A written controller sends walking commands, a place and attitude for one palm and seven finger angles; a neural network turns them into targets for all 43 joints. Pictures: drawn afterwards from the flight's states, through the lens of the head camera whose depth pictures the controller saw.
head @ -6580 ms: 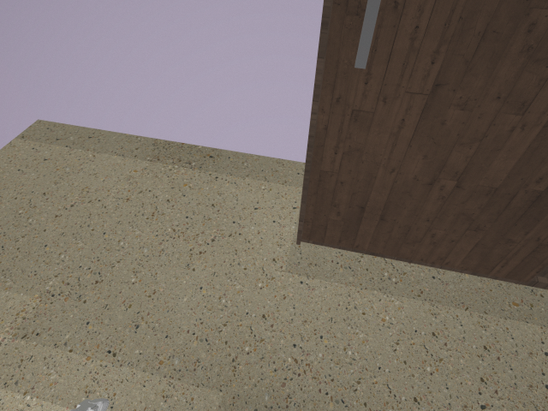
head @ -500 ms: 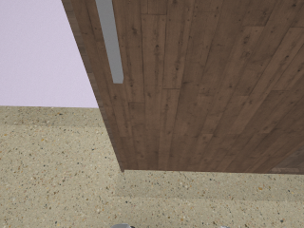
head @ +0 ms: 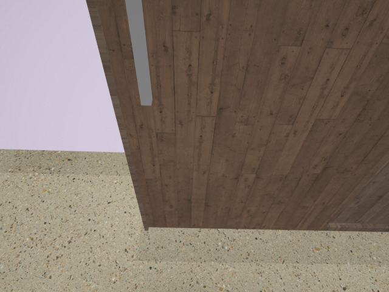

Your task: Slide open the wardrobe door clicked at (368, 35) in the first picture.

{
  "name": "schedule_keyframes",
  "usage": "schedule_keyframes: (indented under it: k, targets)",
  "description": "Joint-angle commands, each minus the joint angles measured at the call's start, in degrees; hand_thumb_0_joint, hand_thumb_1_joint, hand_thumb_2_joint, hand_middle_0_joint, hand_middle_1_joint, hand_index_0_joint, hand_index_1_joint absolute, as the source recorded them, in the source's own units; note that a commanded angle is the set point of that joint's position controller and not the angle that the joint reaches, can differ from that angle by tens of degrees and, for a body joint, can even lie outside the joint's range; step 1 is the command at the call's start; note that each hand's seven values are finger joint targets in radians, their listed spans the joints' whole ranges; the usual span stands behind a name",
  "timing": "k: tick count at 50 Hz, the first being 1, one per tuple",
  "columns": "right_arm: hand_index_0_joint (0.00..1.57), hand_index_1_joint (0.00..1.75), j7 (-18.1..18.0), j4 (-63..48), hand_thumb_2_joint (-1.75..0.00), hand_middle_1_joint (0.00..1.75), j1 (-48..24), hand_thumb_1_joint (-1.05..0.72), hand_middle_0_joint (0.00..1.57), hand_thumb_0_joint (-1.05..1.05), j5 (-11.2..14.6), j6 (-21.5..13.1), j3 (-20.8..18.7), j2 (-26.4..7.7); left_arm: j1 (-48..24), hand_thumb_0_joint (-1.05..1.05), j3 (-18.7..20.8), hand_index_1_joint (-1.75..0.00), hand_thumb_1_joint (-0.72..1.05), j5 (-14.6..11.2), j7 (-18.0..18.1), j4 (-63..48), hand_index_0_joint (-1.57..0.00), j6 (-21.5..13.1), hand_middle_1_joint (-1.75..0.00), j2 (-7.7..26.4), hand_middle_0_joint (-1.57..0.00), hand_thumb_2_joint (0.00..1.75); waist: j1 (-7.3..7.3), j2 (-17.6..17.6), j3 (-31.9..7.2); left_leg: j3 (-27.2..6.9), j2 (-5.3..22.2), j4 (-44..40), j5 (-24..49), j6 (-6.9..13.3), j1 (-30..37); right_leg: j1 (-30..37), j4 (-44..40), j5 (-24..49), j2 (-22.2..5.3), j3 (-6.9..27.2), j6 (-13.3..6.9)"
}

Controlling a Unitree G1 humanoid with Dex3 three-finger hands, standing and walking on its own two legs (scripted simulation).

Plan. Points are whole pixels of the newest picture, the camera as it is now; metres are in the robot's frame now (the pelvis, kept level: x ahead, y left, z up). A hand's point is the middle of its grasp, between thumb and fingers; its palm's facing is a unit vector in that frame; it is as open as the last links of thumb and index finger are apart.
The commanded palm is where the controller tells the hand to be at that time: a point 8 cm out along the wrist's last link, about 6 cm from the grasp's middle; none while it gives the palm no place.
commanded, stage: come to a stop and stand still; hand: left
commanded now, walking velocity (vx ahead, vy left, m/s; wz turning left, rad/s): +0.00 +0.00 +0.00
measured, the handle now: (141, 43) +0.57 +0.15 +0.26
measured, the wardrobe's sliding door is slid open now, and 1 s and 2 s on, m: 0.00 0.00 0.00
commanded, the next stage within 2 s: look again from close up in 0.64 s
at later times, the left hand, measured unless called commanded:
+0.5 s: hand out of the picture -0.03 +0.21 -0.17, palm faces +0.07 -0.97 -0.22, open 7.3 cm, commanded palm none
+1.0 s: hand out of the picture -0.04 +0.20 -0.16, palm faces +0.03 -0.98 -0.19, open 7.3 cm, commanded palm none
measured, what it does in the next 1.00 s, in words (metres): steps on the spot: left foot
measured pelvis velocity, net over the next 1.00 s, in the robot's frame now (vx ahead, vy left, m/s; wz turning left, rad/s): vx -0.05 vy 0.01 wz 0.03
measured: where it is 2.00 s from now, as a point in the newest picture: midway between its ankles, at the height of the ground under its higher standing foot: outside the picture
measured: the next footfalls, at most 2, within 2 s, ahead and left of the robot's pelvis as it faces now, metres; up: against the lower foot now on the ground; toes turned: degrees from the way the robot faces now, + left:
left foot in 0.38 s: +0.04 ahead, +0.12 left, +0.00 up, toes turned +3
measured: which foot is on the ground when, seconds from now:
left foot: down 0.00-0.20, up 0.22-0.36, down 0.38-1.00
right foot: down 0.00-1.00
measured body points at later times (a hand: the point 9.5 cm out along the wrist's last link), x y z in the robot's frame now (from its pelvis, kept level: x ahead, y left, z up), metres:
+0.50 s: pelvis -0.05 +0.01 +0.01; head -0.06 +0.02 +0.46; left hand -0.03 +0.26 -0.15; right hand -0.01 -0.23 -0.14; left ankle +0.00 +0.12 -0.73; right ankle +0.03 -0.11 -0.72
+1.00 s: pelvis -0.05 +0.01 +0.01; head -0.04 +0.02 +0.46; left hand -0.04 +0.25 -0.15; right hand -0.06 -0.23 -0.14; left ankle +0.00 +0.12 -0.73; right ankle +0.03 -0.11 -0.72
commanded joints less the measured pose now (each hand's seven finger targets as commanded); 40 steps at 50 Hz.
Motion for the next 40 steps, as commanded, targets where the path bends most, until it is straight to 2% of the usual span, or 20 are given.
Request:
schedule_keyframes:
  k: [1, 4, 7, 8, 9, 10, 11, 12, 13, 15, 17, 18, 19, 20, 21, 25, 30, 33, 36, 40]
  targets:
    - [0.20, 0.30, -0.6, -3.1, -0.90, 0.30, -0.2, -0.90, 0.20, 0.00, -0.1, -1.6, -1.6, -8.0, 2.4, 0.00, 2.4, -0.30, 0.90, -0.2, 0.5, -3.1, -0.20, -1.3, -0.30, 7.3, -0.20, 0.90, 2.20, 6.1, 5.0, -11.3, 5.4, -16.2, -20.8, 2.3, -4.1, -3.8, -7.7, -15.1, -1.4, 4.2, -1.3]
    - [0.20, 0.30, -1.1, -2.9, -0.90, 0.30, -4.1, -0.90, 0.20, 0.00, 0.1, -1.7, -2.1, -9.9, 7.6, 0.00, 2.3, -0.30, 0.90, 0.0, 0.1, -0.2, -0.20, -1.0, -0.30, 4.9, -0.20, 0.90, 4.64, 9.3, 2.0, -14.3, 7.5, -22.6, -25.5, 3.4, -9.4, 5.6, -0.5, -8.2, 1.2, 1.2, -1.1]
    - [0.20, 0.30, -1.1, -2.8, -0.90, 0.30, -6.6, -0.90, 0.20, 0.00, 0.2, -1.5, -2.4, -9.8, 10.8, 0.00, 2.3, -0.30, 0.90, 0.2, -0.1, 1.3, -0.20, -1.2, -0.30, 4.5, -0.20, 0.90, 5.64, 6.6, 1.3, -11.2, 6.0, -20.4, -23.7, 2.8, -10.2, 8.7, -3.1, -7.7, 0.5, 2.4, -1.6]
    - [0.20, 0.30, -1.0, -2.8, -0.90, 0.30, -6.3, -0.90, 0.20, 0.00, 0.2, -1.2, -2.4, -9.2, 10.4, 0.00, 2.5, -0.30, 0.90, 0.4, -0.1, 1.2, -0.20, -1.3, -0.30, 5.2, -0.20, 0.90, 5.23, 2.9, 2.4, -9.0, 3.9, -16.9, -23.2, 1.8, -9.7, 6.7, -8.1, -12.2, -1.2, 5.6, -2.3]
    - [0.20, 0.30, -0.8, -2.7, -0.90, 0.30, -5.8, -0.90, 0.20, 0.00, 0.3, -0.6, -2.3, -8.0, 8.8, 0.00, 2.6, -0.30, 0.90, 0.6, 0.0, 0.7, -0.20, -1.3, -0.30, 6.6, -0.20, 0.90, 4.21, -1.9, 4.2, -5.6, 0.3, -9.5, -20.1, 0.2, -8.0, 0.4, -14.8, -20.9, -5.1, 12.2, -3.9]
    - [0.20, 0.30, -0.7, -2.7, -0.90, 0.30, -4.4, -0.90, 0.20, 0.00, 0.3, 0.3, -2.4, -6.2, 5.5, 0.00, 3.3, -0.30, 0.90, 0.5, 0.2, -0.3, -0.20, -1.4, -0.30, 9.5, -0.20, 0.90, 2.59, -9.9, 4.6, -1.3, -2.7, 5.7, -10.8, -1.4, -2.1, -9.5, -24.5, -30.6, -12.4, 20.5, -6.5]
    - [0.20, 0.30, -0.8, -1.8, -0.90, 0.30, -1.6, -0.90, 0.20, 0.00, 0.3, 0.9, -3.0, -6.2, -0.2, 0.00, 3.8, -0.30, 0.90, 0.5, 0.6, -2.2, -0.20, -1.6, -0.30, 10.9, -0.20, 0.90, -0.01, -12.6, 3.3, -1.3, -2.7, 17.7, -6.8, -1.3, 4.2, -17.5, -30.2, -31.7, -18.0, 25.8, -8.5]
    - [0.20, 0.30, -0.7, -0.6, -0.90, 0.30, 0.9, -0.90, 0.20, 0.00, 0.2, 1.2, -3.9, -8.6, -6.6, 0.00, 4.8, -0.30, 0.90, 0.6, 1.0, -4.3, -0.20, -1.5, -0.30, 12.6, -0.20, 0.90, -1.97, -10.9, 2.1, -2.9, -2.2, 26.9, -5.7, -0.6, 5.8, -19.5, -28.9, -22.1, -17.6, 22.5, -9.0]
    - [0.20, 0.30, -0.4, -0.1, -0.90, 0.30, 2.3, -0.90, 0.20, 0.00, 0.6, 0.0, -3.9, -8.3, -10.8, 0.00, 4.2, -0.30, 0.90, 0.7, 0.9, -5.0, -0.20, -2.2, -0.30, 12.4, -0.20, 0.90, -3.43, -9.1, 3.8, -2.2, -0.8, 26.3, -8.1, -0.1, 7.3, -21.1, -26.8, -18.0, -15.3, 17.0, -8.1]
    - [0.20, 0.30, -0.1, -0.2, -0.90, 0.30, 3.0, -0.90, 0.20, 0.00, 0.9, -1.5, -2.4, -5.6, -7.1, 0.00, 3.8, -0.30, 0.90, 0.9, 0.9, -3.7, -0.20, -2.5, -0.30, 11.6, -0.20, 0.90, -1.27, -7.1, 4.0, -0.1, -0.5, 7.6, -10.8, 0.3, 7.4, -12.7, -22.1, -14.7, -11.8, 12.7, -6.4]
    - [0.20, 0.30, -0.5, 0.0, -0.90, 0.30, 2.3, -0.90, 0.20, 0.00, 0.9, -2.0, -1.2, -4.4, -2.7, 0.00, 3.0, -0.30, 0.90, 0.3, 0.8, -1.3, -0.20, -1.5, -0.30, 9.7, -0.20, 0.90, 0.24, -4.1, 6.9, 0.0, -0.9, -10.5, -5.8, 0.0, 13.6, -14.2, -15.5, -17.4, -8.0, 11.0, -3.7]
    - [0.20, 0.30, -1.0, -0.2, -0.90, 0.30, 2.2, -0.90, 0.20, 0.00, 0.5, -2.5, -1.3, -6.6, -0.7, 0.00, 2.5, -0.30, 0.90, -0.2, 0.6, -0.9, -0.20, -1.1, -0.30, 7.5, -0.20, 0.90, 1.13, 4.0, 7.0, -6.9, 3.5, -16.6, -10.5, 1.4, 12.4, -14.1, -9.6, -14.0, -4.9, 8.9, -1.9]
    - [0.20, 0.30, -1.4, -1.5, -0.90, 0.30, 0.1, -0.90, 0.20, 0.00, -0.1, -2.9, -1.7, -9.9, 0.6, 0.00, 2.2, -0.30, 0.90, -0.6, 0.1, -1.1, -0.20, -1.3, -0.30, 6.0, -0.20, 0.90, 2.33, 11.7, 6.8, -16.1, 10.8, -22.1, -16.4, 4.3, 5.8, -10.0, -4.5, -7.4, -1.8, 5.0, 0.1]
    - [0.20, 0.30, -1.3, -2.7, -0.90, 0.30, -4.0, -0.90, 0.20, 0.00, 0.1, -2.8, -1.7, -10.8, -0.1, 0.00, 2.3, -0.30, 0.90, -0.3, -0.1, -0.7, -0.20, -1.1, -0.30, 6.7, -0.20, 0.90, 3.40, 12.3, 6.2, -20.3, 13.1, -25.8, -23.9, 6.1, -3.4, -2.4, -1.9, -5.0, -1.3, 3.2, 0.4]
    - [0.20, 0.30, -1.3, -2.9, -0.90, 0.30, -7.1, -0.90, 0.20, 0.00, 0.2, -3.0, -1.8, -11.4, 0.7, 0.00, 2.2, -0.30, 0.90, 0.4, 0.1, 0.2, -0.20, -1.0, -0.30, 6.9, -0.20, 0.90, 4.77, 13.1, 5.5, -18.3, 12.1, -25.8, -25.3, 6.0, -7.4, 2.6, -0.1, -2.1, -1.2, 3.6, 0.3]
    - [0.20, 0.30, -1.3, -2.5, -0.90, 0.30, -7.9, -0.90, 0.20, 0.00, 0.5, -2.6, -1.2, -9.1, 4.1, 0.00, 1.0, -0.30, 0.90, 0.2, -0.4, 2.6, -0.20, -1.3, -0.30, 4.3, -0.20, 0.90, 4.94, 3.7, 4.8, -11.1, 7.2, -20.1, -20.8, 3.6, -6.0, 6.2, -7.3, 1.2, -1.7, 5.8, 0.8]
    - [0.20, 0.30, -0.7, -0.4, -0.90, 0.30, -2.5, -0.90, 0.20, 0.00, 0.4, -2.0, -0.8, -7.1, 0.3, 0.00, 1.3, -0.30, 0.90, -0.1, -0.3, 1.4, -0.20, -2.3, -0.30, 8.2, -0.20, 0.90, 1.31, -4.9, 5.5, -5.0, 1.4, -10.9, -12.2, 1.1, 3.7, -5.4, -19.8, -15.7, -6.4, 14.2, -1.3]
    - [0.20, 0.30, -0.8, 0.9, -0.90, 0.30, -0.9, -0.90, 0.20, 0.00, 0.5, -2.3, -0.8, -7.0, -1.4, 0.00, 1.5, -0.30, 0.90, -0.3, -0.3, 1.3, -0.20, -2.7, -0.30, 8.3, -0.20, 0.90, 0.33, -4.3, 3.3, -4.4, 1.8, -10.0, -8.8, 0.9, 8.0, -7.0, -19.5, -13.9, -6.2, 12.9, -1.4]
    - [0.20, 0.30, -0.9, 1.1, -0.90, 0.30, -1.7, -0.90, 0.20, 0.00, 0.5, -2.7, -0.9, -7.8, -0.8, 0.00, 1.5, -0.30, 0.90, -0.3, -0.3, 1.5, -0.20, -2.6, -0.30, 8.0, -0.20, 0.90, 1.22, -0.4, 3.3, -6.5, 3.4, -13.5, -12.1, 1.2, 5.0, -3.9, -17.2, -11.0, -4.8, 11.3, -1.0]
    - [0.20, 0.30, -1.0, 1.5, -0.90, 0.30, -2.5, -0.90, 0.20, 0.00, 0.3, -2.8, -0.8, -8.3, 0.5, 0.00, 1.6, -0.30, 0.90, -0.2, -0.4, 2.4, -0.20, -2.4, -0.30, 7.5, -0.20, 0.90, 2.16, 0.7, 4.1, -7.6, 3.7, -15.5, -15.6, 1.3, 1.0, -1.4, -15.7, -10.2, -4.2, 10.8, -0.8]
